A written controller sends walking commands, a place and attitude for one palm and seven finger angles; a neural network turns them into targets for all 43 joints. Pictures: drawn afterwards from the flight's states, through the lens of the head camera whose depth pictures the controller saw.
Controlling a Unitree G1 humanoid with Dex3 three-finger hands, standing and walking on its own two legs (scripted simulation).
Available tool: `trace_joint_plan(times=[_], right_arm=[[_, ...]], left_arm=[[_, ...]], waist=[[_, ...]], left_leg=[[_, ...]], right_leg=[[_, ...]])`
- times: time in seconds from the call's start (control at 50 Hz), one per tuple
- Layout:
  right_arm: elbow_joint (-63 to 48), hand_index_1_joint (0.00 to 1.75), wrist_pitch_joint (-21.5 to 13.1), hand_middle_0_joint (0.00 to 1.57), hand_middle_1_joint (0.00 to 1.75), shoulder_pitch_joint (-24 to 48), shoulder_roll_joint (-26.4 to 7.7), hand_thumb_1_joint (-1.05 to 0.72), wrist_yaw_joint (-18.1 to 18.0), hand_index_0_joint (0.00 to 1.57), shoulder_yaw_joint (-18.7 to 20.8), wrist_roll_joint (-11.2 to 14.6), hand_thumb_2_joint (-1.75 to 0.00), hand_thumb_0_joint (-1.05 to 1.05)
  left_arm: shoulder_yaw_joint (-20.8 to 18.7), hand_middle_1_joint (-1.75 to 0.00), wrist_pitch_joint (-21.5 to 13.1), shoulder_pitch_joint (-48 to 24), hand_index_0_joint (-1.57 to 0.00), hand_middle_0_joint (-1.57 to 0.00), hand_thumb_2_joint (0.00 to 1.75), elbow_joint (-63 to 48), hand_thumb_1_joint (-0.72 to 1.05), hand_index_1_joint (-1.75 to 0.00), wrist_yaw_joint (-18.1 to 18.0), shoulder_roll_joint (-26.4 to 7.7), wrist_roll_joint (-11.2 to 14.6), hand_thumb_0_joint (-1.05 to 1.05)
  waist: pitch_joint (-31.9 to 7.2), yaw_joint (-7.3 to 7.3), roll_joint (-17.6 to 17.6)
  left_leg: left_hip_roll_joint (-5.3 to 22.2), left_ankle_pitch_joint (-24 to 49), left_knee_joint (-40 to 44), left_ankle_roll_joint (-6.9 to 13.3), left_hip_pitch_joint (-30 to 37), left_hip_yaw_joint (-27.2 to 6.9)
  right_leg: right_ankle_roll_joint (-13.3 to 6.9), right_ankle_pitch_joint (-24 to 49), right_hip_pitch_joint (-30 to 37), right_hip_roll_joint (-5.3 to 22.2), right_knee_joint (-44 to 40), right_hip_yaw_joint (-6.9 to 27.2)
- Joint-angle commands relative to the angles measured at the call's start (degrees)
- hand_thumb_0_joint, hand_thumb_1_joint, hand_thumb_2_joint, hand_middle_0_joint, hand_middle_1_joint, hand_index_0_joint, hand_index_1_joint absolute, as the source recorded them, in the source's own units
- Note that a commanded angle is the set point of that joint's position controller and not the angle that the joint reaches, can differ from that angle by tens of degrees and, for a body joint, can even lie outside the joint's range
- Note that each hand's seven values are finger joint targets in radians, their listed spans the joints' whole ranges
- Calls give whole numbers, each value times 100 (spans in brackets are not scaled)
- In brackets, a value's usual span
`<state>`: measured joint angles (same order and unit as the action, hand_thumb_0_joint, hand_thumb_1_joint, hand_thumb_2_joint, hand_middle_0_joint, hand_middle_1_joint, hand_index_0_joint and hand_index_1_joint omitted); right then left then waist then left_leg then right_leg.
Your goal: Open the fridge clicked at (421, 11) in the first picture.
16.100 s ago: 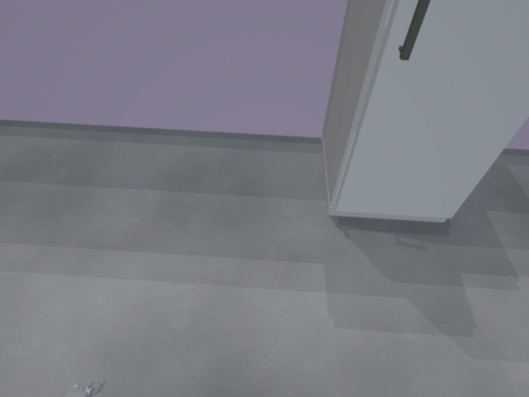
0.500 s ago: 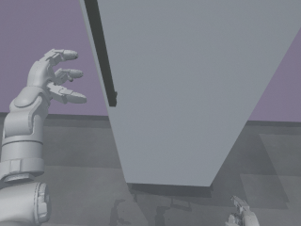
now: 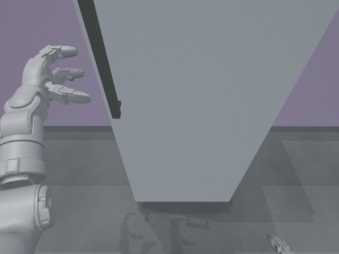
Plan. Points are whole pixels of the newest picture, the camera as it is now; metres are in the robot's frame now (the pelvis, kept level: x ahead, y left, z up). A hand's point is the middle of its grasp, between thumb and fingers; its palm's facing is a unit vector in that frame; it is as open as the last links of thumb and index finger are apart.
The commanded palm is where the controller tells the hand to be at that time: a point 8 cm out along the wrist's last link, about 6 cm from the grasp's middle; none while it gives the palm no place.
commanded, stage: move the hooked fingers beside the handle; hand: left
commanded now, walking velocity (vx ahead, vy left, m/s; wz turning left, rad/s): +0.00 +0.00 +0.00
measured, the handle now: (102, 49) +0.48 +0.17 +0.25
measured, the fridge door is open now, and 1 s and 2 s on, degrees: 0 0 0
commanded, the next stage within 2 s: feel for the door with the fingertips in 0.70 s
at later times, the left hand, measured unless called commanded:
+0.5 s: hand (76, 79) +0.43 +0.22 +0.21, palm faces +0.08 -1.00 -0.03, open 14.0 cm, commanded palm +0.40 +0.27 +0.22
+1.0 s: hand (86, 81) +0.42 +0.19 +0.22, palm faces +0.08 -1.00 -0.04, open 14.0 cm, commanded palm +0.39 +0.24 +0.22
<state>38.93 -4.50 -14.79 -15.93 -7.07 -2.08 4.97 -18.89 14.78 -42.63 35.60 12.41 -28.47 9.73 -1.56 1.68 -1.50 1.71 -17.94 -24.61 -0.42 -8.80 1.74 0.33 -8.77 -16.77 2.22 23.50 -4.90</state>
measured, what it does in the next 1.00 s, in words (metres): stands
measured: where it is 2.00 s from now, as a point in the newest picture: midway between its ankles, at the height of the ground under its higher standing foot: outside the picture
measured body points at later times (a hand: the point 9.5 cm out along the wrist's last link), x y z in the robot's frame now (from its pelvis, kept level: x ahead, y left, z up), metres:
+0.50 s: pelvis +0.00 +0.01 +0.00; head +0.01 +0.00 +0.45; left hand +0.42 +0.27 +0.21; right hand +0.13 -0.25 -0.10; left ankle -0.06 +0.12 -0.74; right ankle +0.04 -0.13 -0.74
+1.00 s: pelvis +0.00 +0.00 +0.00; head -0.01 -0.01 +0.45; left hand +0.41 +0.25 +0.22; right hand +0.15 -0.25 -0.10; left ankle -0.06 +0.12 -0.74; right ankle +0.04 -0.13 -0.74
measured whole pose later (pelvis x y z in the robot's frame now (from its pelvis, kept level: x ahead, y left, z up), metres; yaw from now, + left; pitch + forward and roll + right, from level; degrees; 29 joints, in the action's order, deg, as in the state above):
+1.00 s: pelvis +0.00 +0.00 +0.00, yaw +1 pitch +1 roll +0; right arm 38.9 -3.3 -12.4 -15.0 -6.8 -2.7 4.9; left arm -14.2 17.0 -41.5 30.4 8.2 -22.0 9.9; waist -1.9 0.2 -2.2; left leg 1.3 -17.3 -23.7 -0.4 -7.2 1.2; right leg 0.3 -8.6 -15.1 2.6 23.1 -5.3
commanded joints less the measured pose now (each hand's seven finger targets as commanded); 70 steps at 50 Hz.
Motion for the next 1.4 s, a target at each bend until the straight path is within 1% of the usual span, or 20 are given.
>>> trace_joint_plan(times=[0.0,0.04,0.08,0.12,0.2,0.22,0.28,0.32,0.38,0.48,0.62,0.68,0.82,0.88,0.9,1.02,1.12,1.18,1.24,1.38], right_arm=[[-771,30,-281,20,30,261,-838,-90,-41,20,307,-1,-90,0],[-762,30,-278,20,30,284,-817,-90,-38,20,283,12,-90,0],[-697,30,-260,20,30,235,-896,-90,-45,20,310,-10,-90,0],[-757,30,-270,20,30,266,-824,-90,-30,20,290,-5,-90,0],[-774,30,-254,20,30,232,-825,-90,-29,20,299,-24,-90,0],[-797,30,-274,20,30,252,-787,-90,-21,20,288,-24,-90,0],[-783,30,-254,20,30,267,-836,-90,-17,20,302,-26,-90,0],[-812,30,-270,20,30,341,-748,-90,-6,20,275,16,-90,0],[-699,30,-226,20,30,335,-845,-90,-28,20,279,-7,-90,0],[-766,30,-218,20,30,391,-794,-90,-11,20,271,-43,-90,0],[-847,30,-201,20,30,513,-697,-90,1,20,246,-14,-90,0],[-822,30,-151,20,30,531,-751,-90,-4,20,250,-25,-90,0],[-803,30,-159,20,30,637,-673,-90,-19,20,215,-15,-90,0],[-755,30,-145,20,30,649,-727,-90,-44,20,219,-29,-90,0],[-772,30,-158,20,30,670,-668,-90,-37,20,197,-19,-90,0],[-746,30,-178,20,30,651,-664,-90,-24,20,210,-35,-90,0],[-786,30,-172,20,30,738,-612,-90,8,20,199,-30,-90,0],[-736,30,-120,20,30,709,-694,-90,-21,20,212,-56,-90,0],[-696,30,-149,20,30,660,-653,-90,-33,20,194,-70,-90,0],[-659,30,-223,20,30,498,-703,-90,-39,20,244,-53,-90,0]], left_arm=[[-332,-120,-480,-2586,-30,-30,30,-1278,-50,-120,78,-1532,127,0],[-53,-120,-407,-2696,-30,-30,30,-1153,-50,-120,86,-1193,148,0],[-351,-120,-385,-2636,-30,-30,30,-1006,-50,-120,21,-1523,132,0],[-203,-120,-420,-2749,-30,-30,30,-1165,-50,-120,1,-1369,88,0],[-313,-120,-563,-2905,-30,-30,30,-1463,-50,-120,-50,-1577,56,0],[-149,-120,-589,-2884,-30,-30,30,-1511,-50,-120,-43,-1325,63,0],[-340,-120,-548,-2568,-30,-30,30,-1614,-50,-120,-54,-1485,99,0],[108,-120,-430,-2548,-30,-30,30,-1571,-50,-120,-23,-884,128,0],[-89,-120,-275,-2698,-30,-30,30,-1295,-50,-120,-107,-1150,105,0],[-161,-120,-369,-2614,-30,-30,30,-1648,-50,-120,-217,-1160,64,0],[66,-120,-314,-2590,-30,-30,30,-1934,-50,-120,-212,-830,84,0],[-122,-120,-226,-2333,-30,-30,30,-1875,-50,-120,-245,-992,101,0],[233,-120,-147,-2665,-30,-30,30,-1920,-50,-120,-319,-544,118,0],[78,-120,-156,-2698,-30,-30,30,-1826,-50,-120,-366,-786,90,0],[278,-120,-170,-2828,-30,-30,30,-1802,-50,-120,-369,-568,87,0],[127,-120,-206,-2733,-30,-30,30,-1746,-50,-120,-486,-602,94,0],[310,-120,-160,-2609,-30,-30,30,-1892,-50,-120,-610,-269,81,0],[-50,-120,-104,-2612,-30,-30,30,-1705,-50,-120,-728,-742,-5,0],[25,-120,-183,-3020,-30,-30,30,-1560,-50,-120,-775,-720,-53,0],[49,-120,-470,-3072,-30,-30,30,-1192,-50,-120,-568,-819,-33,0]], waist=[[-1857,-61,-139],[-1653,1,-139],[-1633,-43,76],[-1732,-22,-89],[-1948,-35,-223],[-1916,-31,-213],[-1991,-120,-315],[-1740,-35,-205],[-1530,-34,-71],[-1893,-135,-87],[-1850,-112,-222],[-1809,-179,-12],[-1615,-56,5],[-1639,-71,90],[-1587,-33,-7],[-1756,-106,74],[-1663,-132,105],[-1617,-166,240],[-1511,-47,328],[-1783,-22,80]], left_leg=[[-125,2172,247,100,-95,-136],[-133,2006,284,78,-158,-162],[-131,1944,280,100,-199,-159],[-137,2005,300,93,-184,-152],[-115,2173,289,81,-58,-157],[-118,2305,284,74,-24,-176],[-99,2501,279,47,83,-172],[-93,2372,310,52,59,-183],[-102,2046,354,47,-56,-222],[-111,2488,294,52,79,-201],[-110,2581,321,31,151,-213],[-106,2536,318,45,91,-196],[-132,2133,363,70,68,-207],[-144,1955,362,96,26,-177],[-146,1884,390,90,-3,-191],[-153,1988,388,87,14,-184],[-151,1927,428,99,-10,-136],[-148,1766,457,117,-83,-123],[-155,1524,480,135,-173,-98],[-164,1667,454,122,-62,-78]], right_leg=[[-206,1669,1543,-132,56,157],[-205,1465,1378,-144,19,126],[-206,1390,1384,-144,0,140],[-207,1447,1442,-133,15,148],[-209,1580,1535,-138,35,165],[-220,1662,1548,-155,52,145],[-235,1756,1606,-164,56,146],[-213,1592,1422,-181,12,103],[-229,1276,1279,-175,-48,95],[-239,1697,1549,-155,43,127],[-237,1737,1547,-162,34,107],[-229,1751,1595,-161,34,105],[-214,1447,1418,-163,-37,95],[-204,1319,1439,-148,-64,134],[-203,1232,1385,-139,-82,133],[-213,1384,1547,-146,-59,135],[-196,1353,1566,-153,-91,142],[-182,1164,1564,-147,-132,183],[-150,961,1494,-137,-208,217],[-172,1219,1624,-139,-181,248]])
